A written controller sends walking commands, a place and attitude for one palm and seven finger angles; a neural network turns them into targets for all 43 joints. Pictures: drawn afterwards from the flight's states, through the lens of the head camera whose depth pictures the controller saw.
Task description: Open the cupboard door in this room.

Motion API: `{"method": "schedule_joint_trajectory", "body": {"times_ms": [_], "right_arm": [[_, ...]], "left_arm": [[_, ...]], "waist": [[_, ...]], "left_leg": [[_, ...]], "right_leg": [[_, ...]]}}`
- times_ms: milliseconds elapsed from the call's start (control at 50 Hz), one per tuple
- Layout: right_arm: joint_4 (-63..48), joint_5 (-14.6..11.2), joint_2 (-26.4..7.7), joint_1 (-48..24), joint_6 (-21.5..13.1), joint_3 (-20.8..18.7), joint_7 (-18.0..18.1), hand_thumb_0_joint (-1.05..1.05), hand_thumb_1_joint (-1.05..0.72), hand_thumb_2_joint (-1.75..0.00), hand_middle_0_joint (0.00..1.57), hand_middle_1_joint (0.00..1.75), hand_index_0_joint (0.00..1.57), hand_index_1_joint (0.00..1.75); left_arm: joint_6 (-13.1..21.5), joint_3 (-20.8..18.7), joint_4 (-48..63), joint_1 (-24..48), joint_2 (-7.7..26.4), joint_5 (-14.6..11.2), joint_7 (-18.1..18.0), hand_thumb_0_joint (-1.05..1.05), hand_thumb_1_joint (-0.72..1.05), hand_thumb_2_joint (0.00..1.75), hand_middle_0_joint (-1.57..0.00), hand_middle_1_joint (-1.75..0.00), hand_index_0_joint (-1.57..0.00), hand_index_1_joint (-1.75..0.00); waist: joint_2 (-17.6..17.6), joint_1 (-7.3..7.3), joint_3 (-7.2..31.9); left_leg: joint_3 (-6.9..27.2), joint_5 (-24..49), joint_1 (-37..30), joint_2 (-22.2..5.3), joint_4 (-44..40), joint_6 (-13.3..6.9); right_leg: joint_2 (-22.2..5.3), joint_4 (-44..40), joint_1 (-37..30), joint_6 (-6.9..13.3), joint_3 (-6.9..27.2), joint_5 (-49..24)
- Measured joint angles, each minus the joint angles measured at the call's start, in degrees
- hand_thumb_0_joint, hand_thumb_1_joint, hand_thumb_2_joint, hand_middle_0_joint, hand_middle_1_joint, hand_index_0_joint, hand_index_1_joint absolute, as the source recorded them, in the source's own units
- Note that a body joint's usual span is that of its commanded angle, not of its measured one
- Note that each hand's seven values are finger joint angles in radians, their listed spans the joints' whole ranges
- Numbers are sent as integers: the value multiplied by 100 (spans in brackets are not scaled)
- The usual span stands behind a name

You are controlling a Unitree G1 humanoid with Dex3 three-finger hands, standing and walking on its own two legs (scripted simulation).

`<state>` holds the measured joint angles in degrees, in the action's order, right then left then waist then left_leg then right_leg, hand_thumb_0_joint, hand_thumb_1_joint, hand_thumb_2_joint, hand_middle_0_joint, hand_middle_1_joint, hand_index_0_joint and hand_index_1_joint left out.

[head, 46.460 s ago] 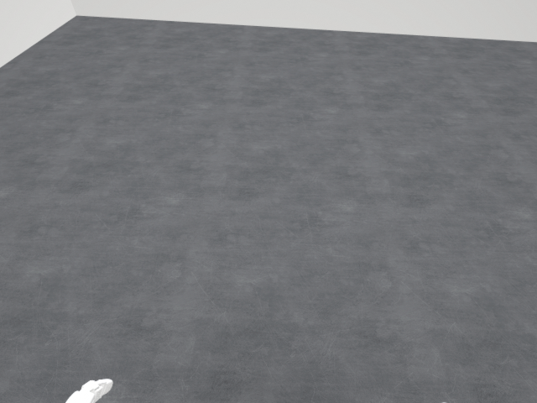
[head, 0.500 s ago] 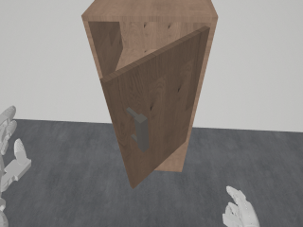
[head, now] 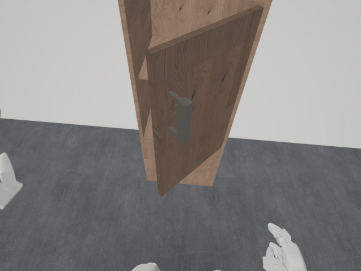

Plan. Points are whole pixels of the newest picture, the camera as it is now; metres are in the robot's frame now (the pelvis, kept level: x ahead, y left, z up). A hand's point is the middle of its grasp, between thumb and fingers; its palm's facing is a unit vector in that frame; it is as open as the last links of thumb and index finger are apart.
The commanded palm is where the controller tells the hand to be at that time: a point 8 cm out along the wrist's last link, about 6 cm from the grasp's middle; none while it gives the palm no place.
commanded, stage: step back with the hand held close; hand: left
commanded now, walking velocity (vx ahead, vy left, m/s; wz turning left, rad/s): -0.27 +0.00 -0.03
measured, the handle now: (178, 118) +0.43 +0.04 +0.10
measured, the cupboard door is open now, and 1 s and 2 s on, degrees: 48 48 48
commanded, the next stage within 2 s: stop stepping back and stand still in 0.46 s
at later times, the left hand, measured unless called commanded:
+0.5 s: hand out of the picture +0.10 +0.26 +0.19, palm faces +0.41 -0.80 -0.43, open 7.4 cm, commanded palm +0.03 +0.29 +0.20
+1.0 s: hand out of the picture -0.02 +0.23 +0.18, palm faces +0.29 -0.81 -0.50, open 7.4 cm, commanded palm -0.06 +0.28 +0.20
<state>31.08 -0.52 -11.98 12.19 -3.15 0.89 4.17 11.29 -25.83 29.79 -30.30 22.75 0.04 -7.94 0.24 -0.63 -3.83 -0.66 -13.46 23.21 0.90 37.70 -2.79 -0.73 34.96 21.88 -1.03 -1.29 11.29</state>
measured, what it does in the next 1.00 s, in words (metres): walks backwards: right foot, then left foot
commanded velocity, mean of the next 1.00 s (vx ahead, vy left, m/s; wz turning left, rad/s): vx -0.09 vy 0.02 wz -0.03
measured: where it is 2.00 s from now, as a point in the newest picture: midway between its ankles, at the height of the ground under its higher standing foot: outside the picture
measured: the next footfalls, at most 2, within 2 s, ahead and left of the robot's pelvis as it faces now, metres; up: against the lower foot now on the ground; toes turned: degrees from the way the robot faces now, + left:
right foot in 0.52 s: -0.25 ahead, -0.11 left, -0.01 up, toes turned -4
left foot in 0.70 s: -0.02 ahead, +0.06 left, +0.00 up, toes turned -4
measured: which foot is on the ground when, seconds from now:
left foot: down 0.00-0.54, up 0.56-0.68, down 0.70-0.92, up 0.94-1.00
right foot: down 0.00-0.18, up 0.20-0.50, down 0.52-0.70, up 0.72-0.90, down 0.92-1.00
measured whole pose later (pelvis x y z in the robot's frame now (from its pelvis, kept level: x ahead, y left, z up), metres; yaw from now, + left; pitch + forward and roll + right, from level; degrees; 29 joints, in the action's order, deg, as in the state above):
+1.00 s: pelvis -0.22 -0.01 +0.01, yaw -5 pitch -2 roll +1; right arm 36.8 0.9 -12.3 15.5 -5.9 0.0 3.2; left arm 10.1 -23.5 33.2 -37.1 25.1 -1.8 -6.7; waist 2.4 0.4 0.4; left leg -1.0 -18.8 31.0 3.3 51.5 0.9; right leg 0.7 31.1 15.3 4.3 -4.7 14.4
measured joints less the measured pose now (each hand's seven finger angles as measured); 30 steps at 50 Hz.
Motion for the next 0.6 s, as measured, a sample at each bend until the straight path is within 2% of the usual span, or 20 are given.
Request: {"method": "schedule_joint_trajectory", "body": {"times_ms": [120, 180, 200, 240, 280, 340, 420, 460, 500, 520, 540, 580, 600], "right_arm": [[249, 53, -48, -56, -70, -15, -55, 1, -91, -90, 20, 30, 21, 30], [327, 59, -75, -105, -30, -22, -8, 1, -91, -90, 20, 30, 21, 30], [301, 61, -88, -101, -34, -29, 17, 1, -91, -90, 20, 30, 21, 30], [258, 101, -67, -70, -130, -95, 50, 1, -91, -90, 20, 30, 21, 30], [336, 110, 61, -46, -248, -147, 35, 1, -91, -90, 20, 30, 21, 30], [459, 81, 227, -24, -372, -109, -89, 1, -91, -90, 20, 30, 21, 30], [522, 98, 324, -102, -498, -11, -177, 1, -91, -90, 20, 30, 21, 30], [510, 124, 334, -213, -541, 33, -203, 1, -91, -90, 20, 30, 21, 30], [449, 144, 327, -383, -559, 70, -235, 1, -91, -90, 20, 30, 21, 30], [405, 137, 344, -506, -548, 105, -248, 1, -91, -90, 20, 30, 21, 30], [452, 123, 278, -648, -519, 113, -235, 1, -90, -90, 20, 30, 21, 30], [667, 137, 186, -719, -435, 123, -195, 1, -91, -90, 20, 30, 21, 30], [729, 109, 187, -640, -389, 140, -185, 1, -91, -90, 20, 30, 21, 30]], "left_arm": [[89, 152, 178, 87, -142, -87, -64, 1, 89, 89, -21, -30, -21, -30], [92, 195, 270, 130, -45, -132, -81, 1, 89, 89, -21, -30, -21, -30], [91, 177, 280, 137, -6, -138, -81, 1, 89, 89, -21, -30, -21, -30], [77, 88, 254, 191, 90, -87, -79, 1, 89, 89, -21, -30, -21, -30], [91, -58, 254, 249, 245, -83, -96, 1, 89, 89, -21, -30, -21, -30], [127, -268, 404, 110, 356, -180, -157, 2, 89, 89, -21, -30, -21, -30], [98, -193, 546, -82, 221, -328, -193, 1, 89, 89, -20, -30, -21, -30], [75, -69, 500, -41, 166, -385, -156, 1, 89, 89, -20, -30, -20, -30], [84, -22, 453, 16, 202, -441, -104, 1, 90, 90, -20, -30, -20, -30], [110, -90, 480, 13, 305, -455, -91, 1, 90, 90, -20, -30, -20, -30], [171, -34, 427, 86, 264, -436, -43, 1, 90, 90, -20, -30, -20, -30], [220, 112, 320, 114, 261, -357, 34, 1, 89, 89, -21, -30, -21, -30], [227, 117, 299, 52, 336, -321, 65, 1, 89, 89, -21, -30, -21, -30]], "waist": [[34, -7, -19], [130, 57, -91], [100, 75, -105], [-78, 148, -142], [-140, 170, -129], [-106, 69, 80], [-95, -39, 386], [-87, -66, 473], [-9, -114, 475], [189, -196, 446], [105, -243, 333], [-21, -236, 184], [59, -227, 206]], "left_leg": [[61, -868, 378, -10, 497, 179], [0, -345, 387, 1, 321, 120], [-9, -78, 408, -35, 246, 34], [77, 540, 453, -164, 58, -111], [188, 782, 467, -219, -191, -102], [159, 1062, 492, -340, -731, -36], [29, 1635, 574, -443, -1528, 46], [-39, 1873, 669, -441, -1870, 106], [-174, 2035, 858, -403, -2000, 195], [-335, 1868, 1068, -322, -1785, 275], [-255, 1292, 1293, -353, -1305, 342], [-43, -29, 1509, -266, -184, 449], [-59, -313, 1493, -152, 238, 460]], "right_leg": [[-1, -64, 174, 36, -74, -226], [-57, -3, 248, -9, -76, -187], [-11, 154, 331, -20, -58, 190], [255, 1347, 562, -49, 60, 894], [469, 2458, 590, -39, 160, 1289], [562, 2908, 231, -23, 131, 1590], [498, 1807, -696, 63, -62, 1959], [504, 906, -1166, 155, -137, 2101], [444, -294, -1621, 314, -148, 1853], [276, -860, -1761, 400, 37, 1535], [317, -889, -1713, 372, 115, 1518], [390, -723, -1721, 288, 151, 1533], [329, -716, -1757, 255, 191, 1516]]}}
